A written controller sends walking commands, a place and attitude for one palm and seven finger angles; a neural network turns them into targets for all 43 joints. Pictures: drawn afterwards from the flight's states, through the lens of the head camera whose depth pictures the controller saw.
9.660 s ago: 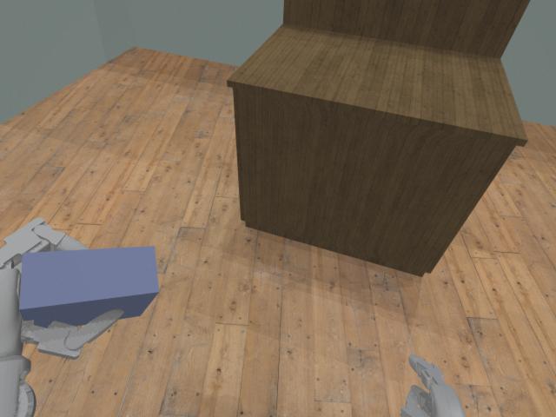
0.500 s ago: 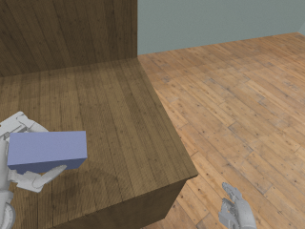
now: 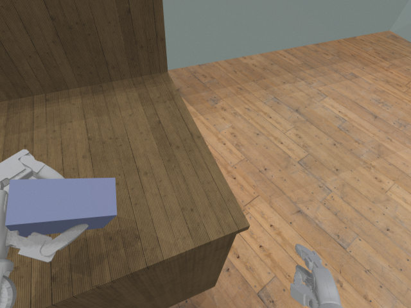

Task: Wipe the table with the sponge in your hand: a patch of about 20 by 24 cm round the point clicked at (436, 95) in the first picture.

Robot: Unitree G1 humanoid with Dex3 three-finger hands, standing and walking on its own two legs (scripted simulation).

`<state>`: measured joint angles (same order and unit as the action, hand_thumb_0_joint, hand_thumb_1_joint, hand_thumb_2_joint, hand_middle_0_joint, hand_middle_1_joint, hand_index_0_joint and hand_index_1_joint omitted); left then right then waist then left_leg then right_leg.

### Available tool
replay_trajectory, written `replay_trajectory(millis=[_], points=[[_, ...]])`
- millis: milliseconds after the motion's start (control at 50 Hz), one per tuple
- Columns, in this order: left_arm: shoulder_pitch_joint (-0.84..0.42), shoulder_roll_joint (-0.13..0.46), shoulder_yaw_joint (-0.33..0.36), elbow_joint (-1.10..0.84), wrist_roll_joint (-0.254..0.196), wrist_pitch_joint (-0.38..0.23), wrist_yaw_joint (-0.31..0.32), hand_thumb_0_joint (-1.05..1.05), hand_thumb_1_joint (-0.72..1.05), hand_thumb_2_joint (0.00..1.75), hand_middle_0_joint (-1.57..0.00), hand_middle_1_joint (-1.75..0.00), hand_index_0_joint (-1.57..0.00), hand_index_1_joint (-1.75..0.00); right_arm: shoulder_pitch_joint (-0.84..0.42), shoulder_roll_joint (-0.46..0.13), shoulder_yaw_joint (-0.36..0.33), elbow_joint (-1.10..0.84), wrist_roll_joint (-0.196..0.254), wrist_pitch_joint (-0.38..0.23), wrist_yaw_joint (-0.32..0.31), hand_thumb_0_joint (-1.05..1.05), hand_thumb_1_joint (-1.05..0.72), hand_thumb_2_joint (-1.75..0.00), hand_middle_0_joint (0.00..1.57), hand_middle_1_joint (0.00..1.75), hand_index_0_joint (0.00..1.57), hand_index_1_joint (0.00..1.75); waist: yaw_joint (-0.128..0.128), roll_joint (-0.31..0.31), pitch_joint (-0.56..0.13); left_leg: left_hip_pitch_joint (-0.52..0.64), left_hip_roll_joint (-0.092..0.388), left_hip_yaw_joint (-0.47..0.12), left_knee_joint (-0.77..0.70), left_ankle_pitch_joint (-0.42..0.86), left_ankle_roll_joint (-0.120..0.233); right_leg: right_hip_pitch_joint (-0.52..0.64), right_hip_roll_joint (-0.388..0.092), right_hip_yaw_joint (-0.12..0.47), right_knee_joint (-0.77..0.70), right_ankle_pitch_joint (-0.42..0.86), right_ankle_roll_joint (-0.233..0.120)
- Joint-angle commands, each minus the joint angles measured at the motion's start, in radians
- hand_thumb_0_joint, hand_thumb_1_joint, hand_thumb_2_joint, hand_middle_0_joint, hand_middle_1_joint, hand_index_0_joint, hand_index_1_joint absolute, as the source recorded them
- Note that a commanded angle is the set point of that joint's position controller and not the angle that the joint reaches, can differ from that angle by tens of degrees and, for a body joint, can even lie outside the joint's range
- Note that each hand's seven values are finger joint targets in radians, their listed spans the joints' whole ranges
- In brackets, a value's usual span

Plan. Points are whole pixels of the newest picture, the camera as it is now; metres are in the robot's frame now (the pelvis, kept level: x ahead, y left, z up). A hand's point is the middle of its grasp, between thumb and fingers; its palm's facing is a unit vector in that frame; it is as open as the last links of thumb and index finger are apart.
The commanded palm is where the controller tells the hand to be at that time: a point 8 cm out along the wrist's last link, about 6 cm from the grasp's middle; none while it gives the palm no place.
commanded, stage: shuffle to correct the standing spot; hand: left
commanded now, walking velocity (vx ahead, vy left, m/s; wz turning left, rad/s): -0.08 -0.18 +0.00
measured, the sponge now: (80, 207) +0.23 +0.21 +0.14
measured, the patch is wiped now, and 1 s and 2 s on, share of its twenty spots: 0.00 0.00 0.00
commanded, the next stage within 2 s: none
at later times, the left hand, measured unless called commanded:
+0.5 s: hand (90, 217) +0.20 +0.18 +0.16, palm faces +0.30 -0.85 -0.43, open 9.4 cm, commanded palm +0.15 +0.23 +0.17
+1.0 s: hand (57, 245) +0.17 +0.21 +0.16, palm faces +0.31 -0.86 -0.39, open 9.4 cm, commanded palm +0.12 +0.25 +0.17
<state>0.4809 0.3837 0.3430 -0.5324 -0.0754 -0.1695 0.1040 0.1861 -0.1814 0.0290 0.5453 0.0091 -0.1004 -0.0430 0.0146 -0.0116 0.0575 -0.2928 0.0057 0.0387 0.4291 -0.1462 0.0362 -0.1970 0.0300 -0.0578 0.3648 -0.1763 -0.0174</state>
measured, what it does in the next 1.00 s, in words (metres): stands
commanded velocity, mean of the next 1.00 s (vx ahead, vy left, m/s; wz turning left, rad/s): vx -0.25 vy -0.17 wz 0.00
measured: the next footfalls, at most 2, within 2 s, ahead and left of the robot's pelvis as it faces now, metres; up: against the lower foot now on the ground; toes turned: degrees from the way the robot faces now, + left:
none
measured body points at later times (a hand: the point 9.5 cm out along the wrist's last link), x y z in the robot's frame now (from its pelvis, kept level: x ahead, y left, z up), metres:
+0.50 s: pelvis -0.01 -0.05 -0.01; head +0.03 -0.05 +0.44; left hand +0.18 +0.22 +0.19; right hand +0.18 -0.29 -0.09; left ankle +0.05 +0.09 -0.74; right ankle +0.01 -0.11 -0.74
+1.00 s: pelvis -0.04 -0.03 -0.01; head -0.01 -0.01 +0.44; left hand +0.14 +0.25 +0.18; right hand +0.13 -0.25 -0.09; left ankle +0.05 +0.09 -0.74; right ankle +0.01 -0.11 -0.74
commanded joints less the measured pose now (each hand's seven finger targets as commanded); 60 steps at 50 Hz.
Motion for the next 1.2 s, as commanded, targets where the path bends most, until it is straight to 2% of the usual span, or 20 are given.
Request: replay_trajectory(millis=[0, 180, 320, 340, 420, 440, 500, 520, 640, 680, 760, 840, 920, 940, 980, 1020, 1040, 1060, 1120, 1180], points=[[-0.041, 0.168, 0.131, -0.224, -0.018, -0.060, 0.017, 0.00, 0.10, 1.30, -1.20, -1.60, -1.20, -1.60, -0.075, -0.142, -0.068, -0.155, 0.002, -0.055, -0.016, 0.00, -0.90, -0.90, 0.20, 0.30, 0.20, 0.30, -0.004, 0.100, -0.174, 0.075, 0.140, -0.146, -0.078, -0.082, -0.022, 0.018, -0.078, 0.095, -0.051, 0.007, 0.000], [-0.040, 0.151, 0.106, -0.186, -0.034, -0.024, 0.014, 0.00, 0.10, 1.30, -1.20, -1.60, -1.20, -1.60, -0.084, -0.148, -0.072, -0.142, 0.012, -0.042, -0.025, 0.00, -0.90, -0.90, 0.20, 0.30, 0.20, 0.30, -0.010, 0.048, -0.137, 0.075, 0.118, -0.105, 0.002, -0.075, -0.021, -0.050, -0.108, 0.136, -0.082, 0.013, -0.015], [0.010, 0.203, 0.159, -0.251, -0.040, -0.032, 0.018, 0.00, 0.10, 1.30, -1.20, -1.60, -1.20, -1.60, -0.094, -0.138, -0.075, -0.147, 0.007, -0.035, -0.032, 0.00, -0.90, -0.90, 0.20, 0.30, 0.20, 0.30, 0.007, 0.064, -0.160, 0.067, 0.110, -0.091, 0.082, 0.092, -0.026, -0.039, -0.131, 0.141, -0.043, 0.212, -0.013], [0.018, 0.164, 0.130, -0.256, -0.044, -0.038, 0.012, 0.00, 0.10, 1.30, -1.20, -1.60, -1.20, -1.60, -0.078, -0.135, -0.075, -0.146, 0.001, -0.029, -0.031, 0.00, -0.90, -0.90, 0.20, 0.30, 0.20, 0.30, 0.002, 0.055, -0.171, 0.056, 0.106, -0.084, 0.091, 0.099, -0.026, -0.029, -0.131, 0.129, -0.039, 0.223, -0.010], [0.053, 0.191, 0.168, -0.231, -0.043, -0.044, 0.016, 0.00, 0.10, 1.30, -1.20, -1.60, -1.20, -1.60, -0.081, -0.132, -0.085, -0.135, 0.006, -0.026, -0.034, 0.00, -0.90, -0.90, 0.20, 0.30, 0.20, 0.30, 0.003, 0.013, -0.200, 0.085, 0.085, -0.067, 0.160, 0.051, -0.030, -0.073, -0.179, 0.159, -0.035, 0.283, -0.022], [0.054, 0.159, 0.138, -0.239, -0.049, -0.048, 0.010, 0.00, 0.10, 1.30, -1.20, -1.60, -1.20, -1.60, -0.069, -0.128, -0.083, -0.134, 0.001, -0.021, -0.034, 0.00, -0.90, -0.90, 0.20, 0.30, 0.20, 0.30, -0.004, -0.006, -0.203, 0.076, 0.082, -0.064, 0.157, 0.041, -0.029, -0.073, -0.178, 0.144, -0.038, 0.267, -0.015], [0.052, 0.189, 0.169, -0.248, -0.051, -0.062, 0.008, 0.00, 0.10, 1.30, -1.20, -1.60, -1.20, -1.60, -0.087, -0.124, -0.087, -0.134, 0.004, -0.029, -0.039, 0.00, -0.90, -0.90, 0.20, 0.30, 0.20, 0.30, 0.004, -0.018, -0.201, 0.067, 0.081, -0.060, 0.160, 0.007, -0.027, -0.083, -0.186, 0.153, -0.035, 0.257, 0.005], [0.052, 0.198, 0.174, -0.249, -0.046, -0.059, 0.016, 0.00, 0.10, 1.30, -1.20, -1.60, -1.20, -1.60, -0.090, -0.125, -0.083, -0.124, 0.005, -0.027, -0.041, 0.00, -0.90, -0.90, 0.20, 0.30, 0.20, 0.30, -0.002, -0.007, -0.208, 0.097, 0.081, -0.068, 0.155, 0.016, -0.028, -0.108, -0.191, 0.159, -0.031, 0.239, -0.012], [0.018, 0.172, 0.141, -0.296, -0.042, -0.095, 0.008, 0.00, 0.10, 1.30, -1.20, -1.60, -1.20, -1.60, -0.081, -0.121, -0.073, -0.114, -0.012, -0.035, -0.041, 0.00, -0.90, -0.90, 0.20, 0.30, 0.20, 0.30, -0.016, 0.074, -0.169, 0.065, 0.134, -0.130, 0.040, -0.034, -0.008, -0.125, -0.120, 0.108, -0.025, 0.102, 0.025], [0.017, 0.200, 0.176, -0.292, -0.039, -0.109, 0.004, 0.00, 0.10, 1.30, -1.20, -1.60, -1.20, -1.60, -0.084, -0.127, -0.075, -0.121, -0.014, -0.046, -0.040, 0.00, -0.90, -0.90, 0.20, 0.30, 0.20, 0.30, -0.008, 0.092, -0.157, 0.010, 0.159, -0.166, 0.000, -0.067, 0.000, -0.085, -0.090, 0.106, -0.013, 0.078, 0.038], [0.028, 0.183, 0.160, -0.272, -0.032, -0.104, 0.002, 0.00, 0.10, 1.30, -1.20, -1.60, -1.20, -1.60, -0.075, -0.139, -0.072, -0.139, -0.013, -0.047, -0.038, 0.00, -0.90, -0.90, 0.20, 0.30, 0.20, 0.30, -0.005, 0.115, -0.149, -0.041, 0.167, -0.172, -0.049, -0.233, -0.001, -0.079, -0.067, 0.094, -0.018, -0.079, 0.020], [0.046, 0.157, 0.129, -0.250, -0.040, -0.065, 0.010, 0.00, 0.10, 1.30, -1.20, -1.60, -1.20, -1.60, -0.055, -0.142, -0.066, -0.134, -0.009, -0.043, -0.040, 0.00, -0.90, -0.90, 0.20, 0.30, 0.20, 0.30, -0.016, 0.054, -0.162, 0.049, 0.112, -0.105, 0.067, -0.293, -0.024, -0.208, -0.116, 0.128, -0.103, -0.287, -0.028], [0.019, 0.193, 0.149, -0.264, -0.040, -0.026, 0.030, 0.00, 0.10, 1.30, -1.20, -1.60, -1.20, -1.60, -0.074, -0.143, -0.058, -0.121, -0.005, -0.055, -0.049, 0.00, -0.90, -0.90, 0.20, 0.30, 0.20, 0.30, -0.018, 0.007, -0.162, 0.153, 0.084, -0.079, 0.192, -0.254, -0.030, -0.350, -0.173, 0.167, -0.113, -0.359, -0.073], [0.010, 0.156, 0.109, -0.266, -0.044, -0.021, 0.027, 0.00, 0.10, 1.30, -1.20, -1.60, -1.20, -1.60, -0.068, -0.136, -0.050, -0.120, -0.010, -0.051, -0.048, 0.00, -0.90, -0.90, 0.20, 0.30, 0.20, 0.30, -0.024, -0.004, -0.158, 0.120, 0.097, -0.091, 0.154, -0.265, -0.020, -0.324, -0.155, 0.141, -0.093, -0.357, -0.059], [-0.014, 0.176, 0.126, -0.288, -0.041, -0.018, 0.030, 0.00, 0.10, 1.30, -1.20, -1.60, -1.20, -1.60, -0.074, -0.147, -0.053, -0.129, -0.008, -0.057, -0.050, 0.00, -0.90, -0.90, 0.20, 0.30, 0.20, 0.30, -0.019, 0.035, -0.133, 0.041, 0.131, -0.145, 0.063, -0.306, -0.006, -0.260, -0.112, 0.120, -0.033, -0.325, -0.038], [-0.034, 0.216, 0.159, -0.302, -0.024, -0.019, 0.043, 0.00, 0.10, 1.30, -1.20, -1.60, -1.20, -1.60, -0.102, -0.157, -0.050, -0.130, -0.004, -0.056, -0.048, 0.00, -0.90, -0.90, 0.20, 0.30, 0.20, 0.30, -0.014, 0.148, -0.112, -0.042, 0.183, -0.225, -0.095, -0.405, 0.010, -0.172, -0.056, 0.092, 0.027, -0.303, -0.007], [-0.054, 0.165, 0.118, -0.307, -0.023, -0.024, 0.039, 0.00, 0.10, 1.30, -1.20, -1.60, -1.20, -1.60, -0.093, -0.155, -0.049, -0.129, -0.006, -0.052, -0.044, 0.00, -0.90, -0.90, 0.20, 0.30, 0.20, 0.30, -0.019, 0.206, -0.122, -0.119, 0.221, -0.282, -0.196, -0.492, 0.024, -0.075, -0.019, 0.063, 0.105, -0.263, 0.008], [-0.053, 0.186, 0.138, -0.306, -0.013, -0.024, 0.040, 0.00, 0.10, 1.30, -1.20, -1.60, -1.20, -1.60, -0.099, -0.161, -0.057, -0.142, -0.006, -0.052, -0.039, 0.00, -0.90, -0.90, 0.20, 0.30, 0.20, 0.30, -0.008, 0.261, -0.108, -0.189, 0.254, -0.307, -0.251, -0.538, 0.033, -0.007, -0.004, 0.050, 0.181, -0.240, 0.009], [-0.058, 0.194, 0.146, -0.294, -0.003, -0.021, 0.033, 0.00, 0.10, 1.30, -1.20, -1.60, -1.20, -1.60, -0.099, -0.155, -0.073, -0.148, 0.000, -0.039, -0.021, 0.00, -0.90, -0.90, 0.20, 0.30, 0.20, 0.30, -0.003, 0.292, -0.114, -0.156, 0.223, -0.238, -0.229, -0.494, 0.013, 0.032, 0.003, 0.035, 0.148, -0.211, 0.000], [-0.023, 0.170, 0.126, -0.256, -0.003, -0.014, 0.011, 0.00, 0.10, 1.30, -1.20, -1.60, -1.20, -1.60, -0.062, -0.157, -0.085, -0.150, -0.004, -0.031, -0.004, 0.00, -0.90, -0.90, 0.20, 0.30, 0.20, 0.30, -0.008, 0.213, -0.116, -0.150, 0.191, -0.178, -0.184, -0.451, 0.001, 0.079, 0.003, 0.023, 0.072, -0.170, -0.008]])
